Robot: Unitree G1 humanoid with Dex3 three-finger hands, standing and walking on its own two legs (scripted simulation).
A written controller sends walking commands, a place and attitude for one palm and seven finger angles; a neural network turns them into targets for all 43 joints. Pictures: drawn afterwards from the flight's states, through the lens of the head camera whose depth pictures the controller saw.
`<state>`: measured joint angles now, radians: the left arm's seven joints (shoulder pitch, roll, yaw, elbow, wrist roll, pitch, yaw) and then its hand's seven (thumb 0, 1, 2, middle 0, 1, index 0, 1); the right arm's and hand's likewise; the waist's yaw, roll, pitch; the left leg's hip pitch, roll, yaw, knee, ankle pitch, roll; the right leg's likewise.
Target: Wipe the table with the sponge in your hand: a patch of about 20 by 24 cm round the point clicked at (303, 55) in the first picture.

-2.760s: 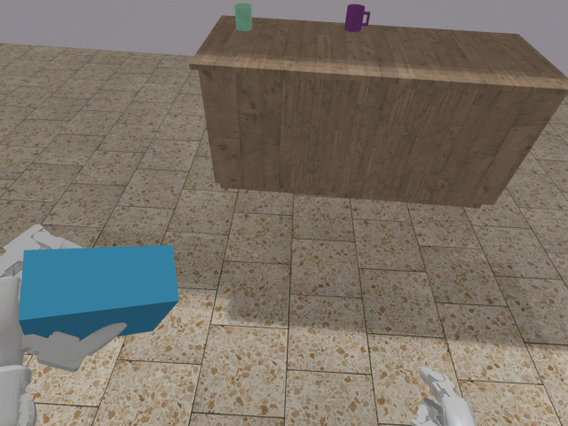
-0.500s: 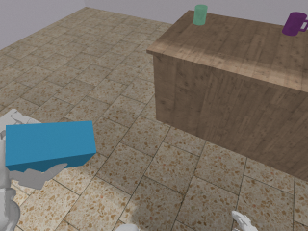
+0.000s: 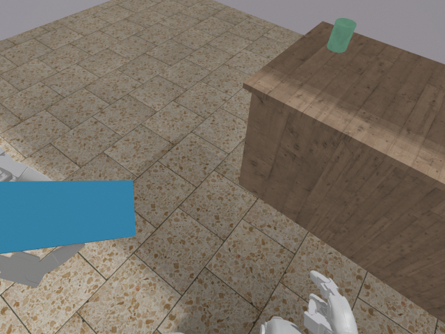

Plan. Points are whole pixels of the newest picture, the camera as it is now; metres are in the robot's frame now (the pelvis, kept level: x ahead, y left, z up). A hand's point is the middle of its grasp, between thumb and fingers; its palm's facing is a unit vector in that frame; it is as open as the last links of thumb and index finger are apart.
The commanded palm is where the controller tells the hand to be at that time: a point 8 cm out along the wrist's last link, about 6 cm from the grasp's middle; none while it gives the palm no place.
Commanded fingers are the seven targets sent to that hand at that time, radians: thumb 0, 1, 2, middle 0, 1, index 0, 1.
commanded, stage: walk to a spot facing it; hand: left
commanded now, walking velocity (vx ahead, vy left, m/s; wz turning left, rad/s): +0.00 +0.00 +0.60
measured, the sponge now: (82, 217) +0.23 +0.19 +0.17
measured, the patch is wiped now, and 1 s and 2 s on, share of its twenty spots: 0.00 0.00 0.00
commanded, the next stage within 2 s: none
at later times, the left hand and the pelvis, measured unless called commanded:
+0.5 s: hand (29, 248) +0.18 +0.22 +0.19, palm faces +0.62 -0.64 -0.45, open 10.0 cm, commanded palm +0.12 +0.25 +0.18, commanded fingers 0.00 0.10 1.30 -1.20 -1.60 -1.20 -1.60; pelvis +0.05 -0.07 +0.00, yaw +18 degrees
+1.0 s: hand out of the picture +0.05 +0.18 +0.17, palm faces +0.81 -0.39 -0.43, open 10.0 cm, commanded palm -0.01 +0.18 +0.18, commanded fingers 0.00 0.10 1.30 -1.20 -1.60 -1.20 -1.60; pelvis +0.02 -0.14 +0.00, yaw +36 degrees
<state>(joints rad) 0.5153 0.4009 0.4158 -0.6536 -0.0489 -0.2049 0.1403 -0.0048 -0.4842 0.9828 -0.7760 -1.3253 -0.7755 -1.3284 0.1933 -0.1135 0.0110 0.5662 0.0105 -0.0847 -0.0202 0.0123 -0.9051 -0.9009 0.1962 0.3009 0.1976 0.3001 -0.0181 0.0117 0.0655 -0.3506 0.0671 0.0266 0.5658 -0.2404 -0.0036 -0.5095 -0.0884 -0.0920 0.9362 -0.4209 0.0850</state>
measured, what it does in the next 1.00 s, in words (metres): steps to the right, turning left: right foot, then left foot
